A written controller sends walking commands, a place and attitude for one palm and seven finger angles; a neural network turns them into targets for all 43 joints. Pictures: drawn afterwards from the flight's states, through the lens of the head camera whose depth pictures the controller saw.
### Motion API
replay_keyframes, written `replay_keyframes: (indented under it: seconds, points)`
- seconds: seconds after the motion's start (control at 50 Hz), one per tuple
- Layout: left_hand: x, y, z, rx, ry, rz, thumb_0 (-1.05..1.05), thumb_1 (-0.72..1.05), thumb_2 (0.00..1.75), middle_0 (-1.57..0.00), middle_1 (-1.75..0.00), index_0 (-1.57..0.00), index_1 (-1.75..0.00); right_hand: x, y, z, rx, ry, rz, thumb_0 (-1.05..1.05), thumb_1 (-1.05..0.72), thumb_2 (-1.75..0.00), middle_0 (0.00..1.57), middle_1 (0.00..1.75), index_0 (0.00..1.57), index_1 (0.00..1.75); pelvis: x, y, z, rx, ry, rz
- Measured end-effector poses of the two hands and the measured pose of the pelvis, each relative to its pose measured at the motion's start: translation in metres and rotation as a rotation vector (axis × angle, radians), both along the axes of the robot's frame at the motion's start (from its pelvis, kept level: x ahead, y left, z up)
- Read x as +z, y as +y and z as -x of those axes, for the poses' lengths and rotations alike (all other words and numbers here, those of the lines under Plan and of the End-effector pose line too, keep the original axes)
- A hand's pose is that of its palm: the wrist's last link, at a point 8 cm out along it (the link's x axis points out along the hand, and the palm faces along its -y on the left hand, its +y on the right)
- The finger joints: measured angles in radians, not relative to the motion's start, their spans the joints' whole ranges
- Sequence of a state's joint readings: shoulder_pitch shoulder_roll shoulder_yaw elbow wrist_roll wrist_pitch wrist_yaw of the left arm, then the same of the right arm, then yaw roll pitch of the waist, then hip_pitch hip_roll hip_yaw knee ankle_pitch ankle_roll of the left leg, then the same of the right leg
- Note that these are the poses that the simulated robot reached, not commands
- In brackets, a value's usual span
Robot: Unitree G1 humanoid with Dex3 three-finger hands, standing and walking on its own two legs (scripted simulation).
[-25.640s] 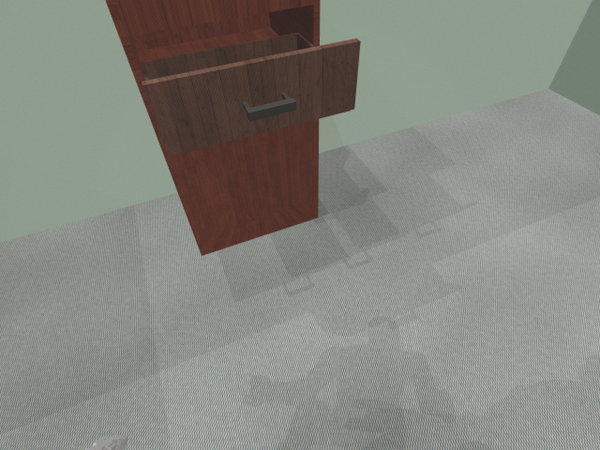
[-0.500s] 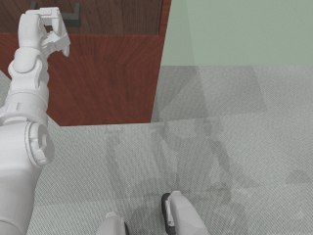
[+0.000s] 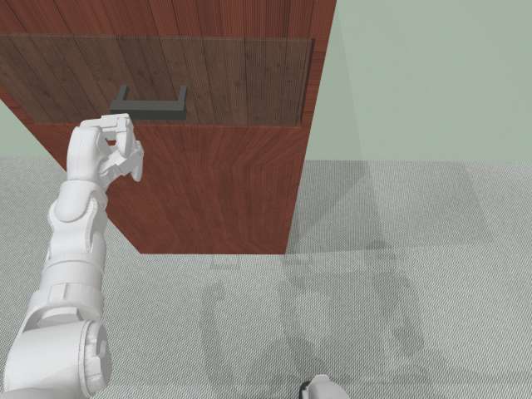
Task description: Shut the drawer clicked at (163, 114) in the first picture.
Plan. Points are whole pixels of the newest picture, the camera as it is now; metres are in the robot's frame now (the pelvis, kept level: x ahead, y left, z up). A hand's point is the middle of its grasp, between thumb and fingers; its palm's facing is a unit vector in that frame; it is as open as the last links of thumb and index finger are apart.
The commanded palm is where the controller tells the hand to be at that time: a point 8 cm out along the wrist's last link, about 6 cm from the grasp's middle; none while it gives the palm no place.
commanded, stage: draw the hand back to the body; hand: left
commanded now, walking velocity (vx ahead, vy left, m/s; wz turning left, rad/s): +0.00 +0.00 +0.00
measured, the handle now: (151, 100) +0.58 +0.16 +0.07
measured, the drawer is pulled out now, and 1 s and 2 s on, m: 0.00 0.00 0.00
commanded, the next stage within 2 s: step back with the hand held close in 1.18 s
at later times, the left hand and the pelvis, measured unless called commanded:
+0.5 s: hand (65, 250) +0.29 +0.20 +0.14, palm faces +0.15 -0.96 -0.24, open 3.2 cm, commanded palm +0.25 +0.25 +0.16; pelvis +0.00 +0.01 +0.03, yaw +2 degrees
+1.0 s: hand out of the picture +0.15 +0.25 +0.19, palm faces +0.43 -0.80 -0.41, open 3.2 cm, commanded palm +0.10 +0.28 +0.21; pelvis -0.02 -0.01 +0.03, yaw +2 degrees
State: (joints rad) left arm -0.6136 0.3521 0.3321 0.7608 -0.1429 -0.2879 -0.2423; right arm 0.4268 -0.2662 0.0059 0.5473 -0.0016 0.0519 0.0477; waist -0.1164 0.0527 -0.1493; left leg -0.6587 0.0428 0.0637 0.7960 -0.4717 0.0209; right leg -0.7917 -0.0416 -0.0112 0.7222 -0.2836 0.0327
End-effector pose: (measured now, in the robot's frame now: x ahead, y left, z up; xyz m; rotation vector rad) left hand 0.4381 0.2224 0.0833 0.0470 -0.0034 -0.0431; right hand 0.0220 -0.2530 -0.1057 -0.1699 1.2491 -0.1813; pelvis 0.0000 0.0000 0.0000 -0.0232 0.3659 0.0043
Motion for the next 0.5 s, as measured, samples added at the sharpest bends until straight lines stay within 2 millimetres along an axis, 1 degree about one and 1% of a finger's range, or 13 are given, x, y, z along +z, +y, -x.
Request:
replay_keyframes:
  seconds: [0.06,0.12,0.2,0.28,0.32,0.38,0.44,0.5]
  points:
    - [0.007,0.009,0.025,0.005,0.004,0.004,0.01,0.9,0.9,-1.4,-1.6,-1.39,-1.6,0.005,0.005,-0.028,0.035,-0.076,-0.021,0.0,-0.91,-0.89,0.2,0.29,0.2,0.3,0.006,0.001,-0.007,0.005,-0.037,0.001]
    - [0.014,0.015,0.047,0.008,-0.007,0.009,0.01,0.9,0.9,-1.4,-1.6,-1.4,-1.6,0.01,0.009,-0.06,0.079,-0.163,-0.022,0.0,-0.91,-0.89,0.2,0.3,0.2,0.3,0.009,0.003,-0.01,0.021,-0.082,0.01]
    - [0.022,0.016,0.072,-0.005,-0.011,0.014,0.01,0.9,0.9,-1.4,-1.6,-1.4,-1.6,0.021,0.014,-0.1,0.128,-0.284,-0.016,0.0,-0.91,-0.89,0.2,0.3,0.2,0.3,0.013,0.004,-0.011,0.037,-0.132,0.01]
    - [0.037,0.015,0.098,-0.021,-0.023,0.0,0.01,0.9,0.9,-1.4,-1.6,-1.4,-1.6,0.035,0.024,-0.132,0.178,-0.41,-0.027,0.0,-0.91,-0.89,0.2,0.29,0.2,0.3,0.017,0.006,-0.009,0.051,-0.18,0.008]
    - [0.044,0.019,0.11,-0.018,-0.043,-0.006,0.01,0.9,0.9,-1.4,-1.6,-1.4,-1.6,0.041,0.03,-0.144,0.201,-0.463,-0.036,0.0,-0.91,-0.89,0.2,0.29,0.2,0.3,0.018,0.006,-0.008,0.053,-0.202,0.003]
    - [0.058,0.022,0.129,0.063,-0.07,-0.11,0.01,0.9,0.9,-1.4,-1.6,-1.4,-1.6,0.049,0.037,-0.156,0.216,-0.505,-0.037,0.0,-0.91,-0.89,0.2,0.29,0.2,0.3,0.021,0.005,-0.004,0.044,-0.243,-0.005]
    - [0.066,0.021,0.153,0.131,-0.084,-0.166,0.01,0.9,0.9,-1.4,-1.6,-1.4,-1.6,0.055,0.044,-0.161,0.226,-0.524,-0.041,0.01,-0.91,-0.89,0.2,0.3,0.2,0.3,0.026,0.006,-0.001,0.043,-0.275,-0.006]
    - [0.07,0.022,0.179,0.185,-0.079,-0.202,0.01,0.9,0.9,-1.4,-1.6,-1.4,-1.6,0.057,0.049,-0.16,0.237,-0.522,-0.046,0.01,-0.91,-0.9,0.2,0.3,0.2,0.3,0.03,0.006,0.001,0.043,-0.306,-0.009]
